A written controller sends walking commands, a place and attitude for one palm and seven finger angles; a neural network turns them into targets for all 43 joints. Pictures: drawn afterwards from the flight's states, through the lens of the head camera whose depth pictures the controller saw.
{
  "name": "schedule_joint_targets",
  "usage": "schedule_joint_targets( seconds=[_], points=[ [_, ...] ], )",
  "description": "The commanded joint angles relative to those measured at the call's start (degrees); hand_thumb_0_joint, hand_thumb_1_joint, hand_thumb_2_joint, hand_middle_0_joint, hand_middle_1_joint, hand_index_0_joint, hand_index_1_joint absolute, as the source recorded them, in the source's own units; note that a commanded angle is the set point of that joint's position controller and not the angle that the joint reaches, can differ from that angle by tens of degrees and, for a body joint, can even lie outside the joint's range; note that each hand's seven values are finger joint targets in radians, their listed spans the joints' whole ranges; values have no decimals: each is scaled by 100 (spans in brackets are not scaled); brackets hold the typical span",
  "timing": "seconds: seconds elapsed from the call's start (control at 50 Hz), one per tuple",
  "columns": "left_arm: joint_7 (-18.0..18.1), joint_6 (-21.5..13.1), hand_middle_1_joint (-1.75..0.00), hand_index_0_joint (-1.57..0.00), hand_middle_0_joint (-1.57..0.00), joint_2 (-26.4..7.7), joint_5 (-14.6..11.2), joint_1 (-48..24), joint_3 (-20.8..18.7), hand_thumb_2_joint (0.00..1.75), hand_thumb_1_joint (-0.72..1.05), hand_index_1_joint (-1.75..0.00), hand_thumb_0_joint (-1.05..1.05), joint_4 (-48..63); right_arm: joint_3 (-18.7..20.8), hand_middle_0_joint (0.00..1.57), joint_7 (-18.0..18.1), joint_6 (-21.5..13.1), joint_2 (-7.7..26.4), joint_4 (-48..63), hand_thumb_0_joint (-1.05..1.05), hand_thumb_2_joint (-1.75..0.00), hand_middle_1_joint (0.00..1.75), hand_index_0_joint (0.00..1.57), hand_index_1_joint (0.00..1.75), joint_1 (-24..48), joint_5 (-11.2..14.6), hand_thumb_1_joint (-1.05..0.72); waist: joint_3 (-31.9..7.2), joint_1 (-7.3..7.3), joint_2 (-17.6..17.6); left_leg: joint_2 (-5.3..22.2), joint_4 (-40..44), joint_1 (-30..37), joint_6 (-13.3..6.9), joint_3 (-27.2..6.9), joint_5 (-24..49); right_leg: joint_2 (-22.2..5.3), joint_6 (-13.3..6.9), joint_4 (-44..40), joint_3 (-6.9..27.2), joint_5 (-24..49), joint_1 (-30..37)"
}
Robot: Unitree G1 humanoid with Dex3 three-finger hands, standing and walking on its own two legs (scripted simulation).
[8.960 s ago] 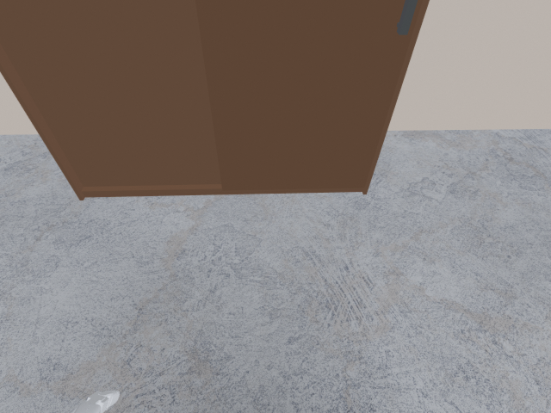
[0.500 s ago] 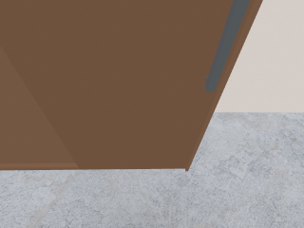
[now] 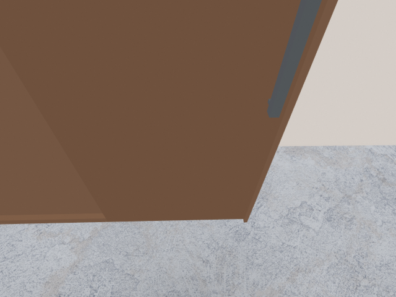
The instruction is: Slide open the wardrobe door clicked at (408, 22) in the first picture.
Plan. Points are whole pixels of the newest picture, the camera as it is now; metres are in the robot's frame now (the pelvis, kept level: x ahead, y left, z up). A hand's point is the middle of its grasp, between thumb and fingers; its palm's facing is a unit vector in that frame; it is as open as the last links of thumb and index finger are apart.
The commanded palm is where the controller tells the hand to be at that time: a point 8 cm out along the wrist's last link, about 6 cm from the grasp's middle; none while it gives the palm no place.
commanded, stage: look again from close up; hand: right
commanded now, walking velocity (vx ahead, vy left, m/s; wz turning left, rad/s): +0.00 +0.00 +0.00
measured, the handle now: (286, 62) +0.60 -0.17 +0.19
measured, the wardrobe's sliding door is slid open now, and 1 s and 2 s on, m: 0.00 0.00 0.00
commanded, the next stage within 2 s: shuffle to correct the standing spot in 0.30 s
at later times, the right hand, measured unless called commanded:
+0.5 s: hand out of the picture -0.02 -0.16 -0.18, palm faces +0.05 +0.98 -0.19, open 7.4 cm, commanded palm none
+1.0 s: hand out of the picture +0.13 -0.23 -0.18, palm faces -0.03 +0.98 -0.18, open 7.3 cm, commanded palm none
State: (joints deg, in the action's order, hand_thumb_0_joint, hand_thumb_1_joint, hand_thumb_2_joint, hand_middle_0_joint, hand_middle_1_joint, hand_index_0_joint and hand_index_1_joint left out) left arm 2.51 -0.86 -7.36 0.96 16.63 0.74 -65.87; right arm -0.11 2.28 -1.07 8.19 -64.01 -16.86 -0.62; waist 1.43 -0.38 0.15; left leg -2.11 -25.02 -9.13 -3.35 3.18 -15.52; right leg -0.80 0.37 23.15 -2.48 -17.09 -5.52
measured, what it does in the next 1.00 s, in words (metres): walks ahead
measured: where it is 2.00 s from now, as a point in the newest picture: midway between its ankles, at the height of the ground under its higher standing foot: outside the picture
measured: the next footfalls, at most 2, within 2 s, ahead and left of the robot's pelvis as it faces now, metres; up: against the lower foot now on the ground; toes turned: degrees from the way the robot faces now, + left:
left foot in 1.16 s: +0.25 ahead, +0.07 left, +0.00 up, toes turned +11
right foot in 1.52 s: +0.19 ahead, -0.18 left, +0.00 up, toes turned +1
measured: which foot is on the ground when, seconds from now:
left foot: down 0.00-0.76, up 0.78-1.00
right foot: down 0.00-1.00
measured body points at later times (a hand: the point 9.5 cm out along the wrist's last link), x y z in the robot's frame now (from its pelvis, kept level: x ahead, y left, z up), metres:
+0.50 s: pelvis -0.01 +0.00 +0.00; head +0.00 +0.00 +0.45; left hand -0.03 +0.21 -0.17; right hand -0.02 -0.22 -0.16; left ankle -0.02 +0.08 -0.74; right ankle -0.05 -0.12 -0.74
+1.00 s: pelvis +0.09 -0.05 +0.00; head +0.12 -0.06 +0.45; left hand +0.01 +0.13 -0.15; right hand +0.14 -0.28 -0.16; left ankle +0.10 +0.07 -0.68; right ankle +0.03 -0.13 -0.74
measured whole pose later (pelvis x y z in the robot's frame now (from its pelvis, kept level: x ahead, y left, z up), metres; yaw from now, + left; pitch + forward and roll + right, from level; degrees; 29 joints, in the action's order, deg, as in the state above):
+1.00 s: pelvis +0.09 -0.05 +0.00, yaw +4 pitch +1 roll +0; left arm 1.8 -3.5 -4.2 1.9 24.6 0.7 -62.7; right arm 3.8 0.7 0.0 9.8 -59.3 -13.6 -1.8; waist 2.6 0.5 1.9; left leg 3.9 -57.5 -30.7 -2.0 4.4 -20.6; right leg 0.9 -3.2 19.8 -8.5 -16.6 -4.6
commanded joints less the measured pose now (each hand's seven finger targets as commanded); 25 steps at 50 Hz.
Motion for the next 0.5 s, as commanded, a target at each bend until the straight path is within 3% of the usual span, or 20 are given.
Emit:
schedule_joint_targets(
  seconds=[0.0, 0.16, 0.38, 0.44, 0.48],
  points=[
    [15, -84, -30, -20, -20, -466, -29, 463, -57, 90, 90, -30, 0, 70, 87, 20, 9, -92, 581, 154, 0, -90, 30, 20, 30, -364, 2, -90, 358, 8, 4, 829, 509, -28, -6, -790, 1217, -545, -167, -355, 370, 947, -437],
    [13, -97, -30, -20, -20, -435, -30, 549, -56, 90, 90, -30, 0, 59, 90, 20, 14, -105, 549, 131, 0, -90, 30, 20, 30, -431, -2, -90, 226, 9, 45, 831, 495, 29, -4, -779, 1252, -549, -160, -339, 364, 986, -435],
    [24, -100, -30, -20, -20, -388, -26, 617, -50, 90, 90, -30, 0, 26, 91, 20, 20, -101, 499, 106, 0, -90, 30, 20, 30, -474, -1, -90, 347, -6, -28, 817, 489, -20, -8, -767, 1201, -549, -156, -362, 379, 980, -524],
    [-12, -42, -30, -20, -20, -383, 9, 738, -76, 90, 90, -30, 0, 29, 155, 20, 3, -46, 527, 109, 0, -90, 30, 20, 30, -579, -43, -90, 448, -52, 101, 833, 539, -101, -142, -1006, -274, -434, -181, -113, 209, -68, -750],
    [-51, 2, -30, -20, -20, -367, 38, 687, -90, 90, 90, -30, 0, 124, 236, 20, -23, -7, 643, 134, 0, -90, 30, 20, 30, -713, -51, -90, 720, -141, 432, 1027, 908, -60, -317, -1511, -1383, -234, -144, 311, -23, -620, -1298]
  ],
)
